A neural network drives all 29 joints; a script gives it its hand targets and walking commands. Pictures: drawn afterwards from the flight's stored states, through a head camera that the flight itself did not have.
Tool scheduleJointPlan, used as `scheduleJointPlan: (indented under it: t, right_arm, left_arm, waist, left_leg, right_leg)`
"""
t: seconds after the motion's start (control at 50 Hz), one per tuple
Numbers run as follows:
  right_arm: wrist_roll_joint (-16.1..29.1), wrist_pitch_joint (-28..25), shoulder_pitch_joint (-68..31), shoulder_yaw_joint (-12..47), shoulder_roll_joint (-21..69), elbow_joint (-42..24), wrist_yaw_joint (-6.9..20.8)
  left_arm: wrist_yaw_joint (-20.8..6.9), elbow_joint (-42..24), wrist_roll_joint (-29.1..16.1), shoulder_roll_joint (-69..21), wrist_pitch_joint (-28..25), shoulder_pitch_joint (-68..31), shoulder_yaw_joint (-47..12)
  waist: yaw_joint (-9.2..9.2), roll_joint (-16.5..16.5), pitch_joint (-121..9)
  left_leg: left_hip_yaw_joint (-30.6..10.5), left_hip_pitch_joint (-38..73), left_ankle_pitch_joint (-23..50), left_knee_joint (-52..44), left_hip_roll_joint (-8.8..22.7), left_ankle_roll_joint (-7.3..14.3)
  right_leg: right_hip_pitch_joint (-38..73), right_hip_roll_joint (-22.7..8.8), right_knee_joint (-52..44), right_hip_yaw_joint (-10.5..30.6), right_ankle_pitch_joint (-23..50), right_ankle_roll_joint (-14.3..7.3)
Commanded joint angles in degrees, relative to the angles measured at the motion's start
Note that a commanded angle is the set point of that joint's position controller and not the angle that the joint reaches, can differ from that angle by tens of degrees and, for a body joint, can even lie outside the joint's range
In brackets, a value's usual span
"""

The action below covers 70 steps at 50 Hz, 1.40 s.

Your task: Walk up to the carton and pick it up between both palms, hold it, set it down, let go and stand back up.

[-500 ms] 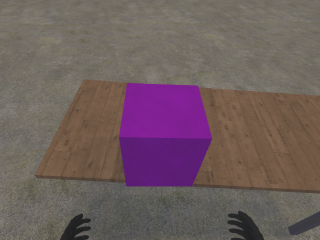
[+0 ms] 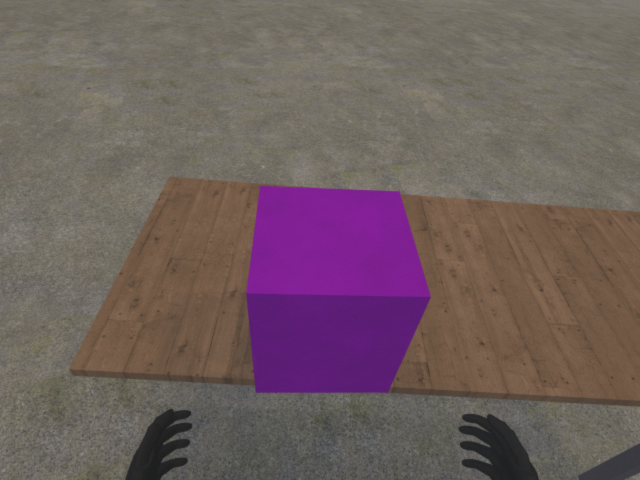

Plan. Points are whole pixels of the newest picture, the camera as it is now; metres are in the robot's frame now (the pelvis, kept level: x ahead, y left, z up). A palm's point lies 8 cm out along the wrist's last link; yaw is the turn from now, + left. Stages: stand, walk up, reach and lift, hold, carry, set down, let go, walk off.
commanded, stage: reach and lift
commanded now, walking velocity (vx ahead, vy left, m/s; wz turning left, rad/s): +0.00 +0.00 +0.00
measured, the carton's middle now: (326, 293) +0.40 +0.00 +0.00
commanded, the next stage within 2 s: none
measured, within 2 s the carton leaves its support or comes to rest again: neither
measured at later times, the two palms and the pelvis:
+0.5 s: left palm (159, 446) +0.18 +0.19 -0.02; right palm (512, 452) +0.19 -0.22 -0.01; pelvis +0.00 -0.01 +0.00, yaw +0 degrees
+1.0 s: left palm (162, 360) +0.26 +0.20 +0.04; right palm (504, 370) +0.27 -0.22 +0.04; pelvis +0.00 -0.01 +0.00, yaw -1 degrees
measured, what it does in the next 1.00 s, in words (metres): stands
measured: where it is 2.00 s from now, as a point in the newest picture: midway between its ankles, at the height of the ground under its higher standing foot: outside the picture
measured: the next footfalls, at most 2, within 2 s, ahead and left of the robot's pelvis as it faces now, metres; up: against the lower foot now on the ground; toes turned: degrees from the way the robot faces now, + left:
none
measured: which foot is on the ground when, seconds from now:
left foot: down 0.00-1.00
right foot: down 0.00-1.00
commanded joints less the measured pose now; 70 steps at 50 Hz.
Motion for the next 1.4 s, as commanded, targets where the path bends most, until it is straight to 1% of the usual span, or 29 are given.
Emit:
scheduleJointPlan:
  t: [0.0, 0.12, 0.16, 0.18, 0.2, 0.26, 0.28, 0.32, 0.38, 0.4, 0.42, 0.5, 0.52, 0.6, 0.62, 0.66, 0.68, 0.72, 0.82, 0.84, 0.9, 0.92, 0.94, 0.96, 0.98, 1.08, 1.16, 1.24, 1.38]
  right_arm:
    - [1.68, -3.36, -0.53, -1.38, -5.63, -6.02, -0.36]
    - [1.00, -6.67, -2.92, -1.61, -4.51, -8.29, -1.39]
    - [1.52, -7.32, -3.46, -1.50, -4.39, -7.47, -1.60]
    - [1.60, -7.87, -3.41, -1.12, -4.30, -7.89, -1.59]
    - [1.96, -8.28, -4.15, -1.00, -4.15, -8.10, -1.70]
    - [2.12, -8.42, -5.69, -0.74, -4.21, -6.48, -1.57]
    - [2.34, -8.69, -6.71, -0.31, -4.17, -7.36, -1.68]
    - [2.44, -9.32, -7.67, -0.10, -4.18, -8.38, -1.83]
    - [2.79, -10.12, -9.11, 0.47, -3.66, -9.71, -2.31]
    - [3.08, -10.36, -9.22, 0.81, -3.37, -9.25, -2.47]
    - [3.16, -10.83, -10.29, 0.79, -3.40, -9.38, -2.70]
    - [3.96, -10.65, -12.63, 1.40, -3.38, -6.08, -2.68]
    - [3.86, -10.07, -13.15, 1.03, -3.89, -5.42, -2.67]
    - [5.51, -7.31, -15.95, 1.41, -5.03, -6.34, -3.31]
    - [5.62, -6.87, -16.92, 1.94, -5.33, -8.12, -3.50]
    - [6.20, -5.91, -18.76, 1.70, -6.14, -9.31, -3.86]
    - [6.07, -5.25, -19.82, 1.81, -6.94, -10.81, -3.96]
    - [6.41, -3.89, -21.10, 1.54, -7.63, -12.84, -4.41]
    - [8.43, -0.08, -21.81, 2.87, -8.80, -16.10, -5.48]
    - [8.30, 1.15, -21.76, 2.53, -8.79, -15.13, -5.71]
    - [8.30, 4.29, -23.49, 2.02, -9.81, -16.50, -6.09]
    - [9.96, 6.58, -30.11, -1.97, -11.73, -15.70, -6.38]
    - [9.73, 8.09, -29.71, -0.67, -10.63, -15.90, -6.19]
    - [9.82, 9.24, -30.98, -1.72, -10.87, -17.04, -6.14]
    - [9.80, 10.19, -32.27, -1.57, -11.10, -17.55, -6.18]
    - [10.23, 13.04, -38.28, -0.82, -12.78, -21.10, -6.59]
    - [10.95, 15.01, -42.31, 0.34, -14.18, -21.57, -7.62]
    - [11.80, 17.56, -46.47, 1.00, -14.87, -20.57, -8.53]
    - [12.41, 22.27, -54.08, 0.61, -15.59, -16.21, -8.76]
  left_arm:
    - [-0.08, -7.84, 0.92, 2.09, -4.83, -1.50, 1.49]
    - [0.28, -7.22, -1.03, 2.54, -9.57, -3.29, 0.41]
    - [0.40, -7.28, -1.30, 2.66, -10.87, -4.64, 0.22]
    - [0.47, -6.86, -1.03, 2.80, -11.37, -4.24, 0.28]
    - [0.46, -6.66, -1.43, 2.84, -11.93, -4.68, 0.13]
    - [0.74, -4.45, -1.53, 2.87, -12.68, -5.80, 0.88]
    - [0.64, -3.86, -2.05, 2.41, -13.11, -6.37, 0.28]
    - [0.96, -4.49, -2.28, 2.56, -14.07, -7.62, 0.46]
    - [0.60, -4.73, -2.65, 3.47, -15.40, -9.55, 0.59]
    - [0.45, -4.27, -3.11, 3.30, -15.91, -9.98, 0.59]
    - [0.51, -4.98, -3.05, 3.40, -16.64, -11.24, 0.85]
    - [0.68, -2.66, -2.47, 3.24, -17.00, -13.36, 1.49]
    - [0.76, -3.53, -2.04, 2.99, -16.62, -14.32, 1.61]
    - [0.90, -5.12, -3.24, 2.91, -13.08, -16.81, 1.38]
    - [0.92, -5.47, -3.39, 2.68, -11.98, -16.71, 1.77]
    - [0.91, -7.75, -3.54, 2.52, -9.98, -18.45, 2.19]
    - [0.94, -8.64, -3.18, 3.35, -8.70, -18.78, 3.29]
    - [0.73, -10.96, -3.70, 2.68, -6.35, -20.36, 3.23]
    - [-0.62, -16.13, -2.85, 1.73, 0.80, -20.52, 5.38]
    - [-0.88, -16.95, -2.32, 1.46, 2.45, -21.66, 6.02]
    - [-1.64, -18.58, -1.72, 0.75, 7.11, -22.88, 7.09]
    - [-0.96, -23.59, -0.64, 2.43, 9.28, -31.25, 5.05]
    - [-0.19, -22.89, -0.99, 0.81, 11.47, -29.46, 4.52]
    - [0.16, -24.95, -1.23, 1.39, 12.89, -31.60, 4.71]
    - [0.43, -24.62, -1.75, 0.82, 14.17, -32.19, 4.55]
    - [-0.26, -23.35, -3.06, 2.33, 17.55, -34.60, 8.78]
    - [-1.40, -24.37, -2.37, 3.51, 20.28, -37.65, 11.93]
    - [-2.41, -25.00, -2.58, 4.37, 22.91, -41.60, 13.14]
    - [-3.44, -22.46, -3.98, 6.32, 26.39, -49.77, 13.11]
  waist:
    - [-0.20, 2.09, -0.74]
    - [-0.65, 0.63, -2.07]
    - [-0.85, 1.46, -2.47]
    - [-0.22, 1.55, -2.34]
    - [-0.40, 1.76, -2.26]
    - [0.55, 1.32, -0.47]
    - [0.37, -0.05, -0.40]
    - [0.63, 0.77, -1.04]
    - [0.53, -0.45, -1.45]
    - [0.06, -1.23, -1.70]
    - [-0.04, -0.12, -1.84]
    - [0.12, 1.04, -2.10]
    - [-0.01, 2.05, -2.94]
    - [-0.35, 1.43, -3.36]
    - [-0.20, 0.78, -4.73]
    - [-0.11, 1.72, -7.14]
    - [0.40, 0.72, -7.96]
    - [-0.20, 0.50, -8.30]
    - [0.10, 0.42, -9.19]
    - [-0.66, 1.32, -8.55]
    - [-0.34, 2.17, -6.97]
    - [-2.63, 5.33, -8.94]
    - [-1.88, 4.44, -6.31]
    - [-1.99, 4.73, -6.99]
    - [-1.86, 3.60, -6.95]
    - [0.34, -0.06, -13.42]
    - [1.37, -0.52, -17.12]
    - [0.71, 0.29, -17.69]
    - [-1.49, 0.86, -17.74]
  left_leg:
    - [-3.18, 8.90, 13.47, 0.36, -0.45, -2.34]
    - [-2.74, 5.80, 8.44, 0.51, -0.22, -1.57]
    - [-3.17, 5.68, 8.85, 0.79, -0.10, -1.82]
    - [-2.95, 5.41, 8.73, 0.70, -0.11, -1.88]
    - [-2.98, 5.03, 8.35, 0.73, -0.24, -1.77]
    - [-2.94, 4.03, 5.85, -0.05, -0.11, -1.49]
    - [-2.90, 4.15, 5.77, 0.01, 0.04, -1.35]
    - [-2.82, 3.68, 5.79, 0.21, -0.11, -1.36]
    - [-2.47, 2.70, 5.53, 0.49, -0.42, -0.62]
    - [-2.44, 2.62, 5.44, 0.47, -0.42, -0.61]
    - [-2.46, 2.45, 6.53, 0.84, -0.58, -0.81]
    - [-2.54, 2.80, 3.81, 0.21, -0.50, -0.84]
    - [-2.87, 3.14, 4.00, 0.30, -0.58, -0.99]
    - [-2.87, 3.97, 4.68, -0.19, -0.25, -0.97]
    - [-2.87, 4.50, 6.27, -0.04, -0.24, -0.93]
    - [-3.08, 6.27, 9.10, 0.53, -0.39, -1.16]
    - [-2.99, 6.96, 10.60, 0.64, -0.52, -1.19]
    - [-3.02, 7.77, 13.88, 0.94, -0.69, -1.53]
    - [-3.57, 10.94, 19.35, 1.01, -0.97, -1.94]
    - [-3.57, 11.37, 20.16, 1.08, -0.95, -2.13]
    - [-3.55, 11.98, 18.99, -0.10, -0.94, -2.36]
    - [-4.46, 13.97, 14.49, -1.19, 0.01, -2.26]
    - [-4.29, 13.14, 12.51, -1.62, 0.63, -1.75]
    - [-4.31, 13.03, 10.86, -1.91, 0.81, -1.62]
    - [-4.19, 12.67, 9.36, -2.26, 1.08, -1.27]
    - [-3.44, 12.90, 11.71, -1.75, 0.15, 0.44]
    - [-3.10, 11.58, 14.60, -1.47, -0.62, 0.59]
    - [-2.92, 9.69, 13.81, -1.83, -0.87, 0.44]
    - [-3.36, 8.49, 10.67, -1.42, -0.53, 0.44]
  right_leg:
    - [-8.40, -0.41, -4.33, 2.95, 8.14, -1.02]
    - [-8.60, -0.94, -3.62, 3.65, 4.98, -0.58]
    - [-8.21, -0.96, -3.04, 3.53, 5.67, -0.68]
    - [-7.79, -0.96, -2.89, 3.82, 5.99, -0.66]
    - [-7.68, -1.09, -2.72, 3.80, 5.81, -0.62]
    - [-8.37, -1.25, -2.82, 4.04, 3.15, -0.85]
    - [-7.88, -1.14, -2.80, 3.94, 3.64, -0.81]
    - [-8.27, -1.24, -2.18, 4.31, 3.47, -0.60]
    - [-7.20, -1.61, -2.09, 5.08, 4.64, -0.19]
    - [-6.33, -1.74, -1.93, 5.18, 5.66, -0.03]
    - [-6.50, -1.72, -1.55, 5.37, 7.01, 0.04]
    - [-7.19, -1.83, -2.11, 5.44, 3.47, -0.03]
    - [-7.24, -1.71, -1.83, 5.37, 3.62, -0.25]
    - [-7.35, -1.17, -2.37, 5.32, 4.30, -0.13]
    - [-6.73, -1.16, -2.30, 5.31, 5.98, -0.03]
    - [-6.27, -1.13, -1.86, 5.20, 9.00, 0.14]
    - [-5.96, -0.88, -1.87, 4.89, 10.41, 0.33]
    - [-5.97, -0.62, -1.78, 4.57, 13.70, 0.52]
    - [-4.55, 0.04, -2.16, 4.02, 20.45, 1.12]
    - [-4.57, 0.13, -2.30, 3.90, 21.03, 1.05]
    - [-6.58, 0.39, -3.74, 3.59, 17.22, 0.66]
    - [-10.50, 0.26, -4.74, 2.92, 11.88, -0.25]
    - [-12.39, 0.27, -5.41, 2.75, 8.83, -0.92]
    - [-12.92, 0.22, -5.55, 2.72, 7.05, -0.92]
    - [-13.30, 0.30, -5.49, 2.71, 6.36, -0.83]
    - [-10.23, 0.42, -4.08, 4.04, 11.25, 0.51]
    - [-6.03, 0.39, -2.58, 4.93, 18.28, 1.52]
    - [-5.05, 0.17, -1.92, 5.45, 21.70, 2.24]
    - [-7.96, -0.09, -2.65, 5.01, 19.43, 2.61]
